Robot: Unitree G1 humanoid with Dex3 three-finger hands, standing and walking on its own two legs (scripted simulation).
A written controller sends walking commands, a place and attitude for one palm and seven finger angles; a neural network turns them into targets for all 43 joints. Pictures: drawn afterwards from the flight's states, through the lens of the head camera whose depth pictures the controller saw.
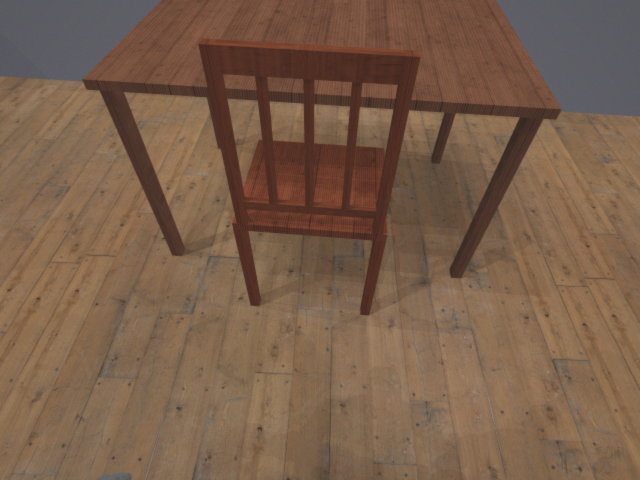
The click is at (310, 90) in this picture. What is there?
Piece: chair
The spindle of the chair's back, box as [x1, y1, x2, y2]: [303, 79, 314, 206]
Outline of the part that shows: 303,79 305,205 312,206 314,80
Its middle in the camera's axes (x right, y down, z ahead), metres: -0.03 -0.20 +0.88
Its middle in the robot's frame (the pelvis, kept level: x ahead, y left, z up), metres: +0.79 +0.07 -0.06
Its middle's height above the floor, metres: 0.70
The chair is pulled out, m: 0.00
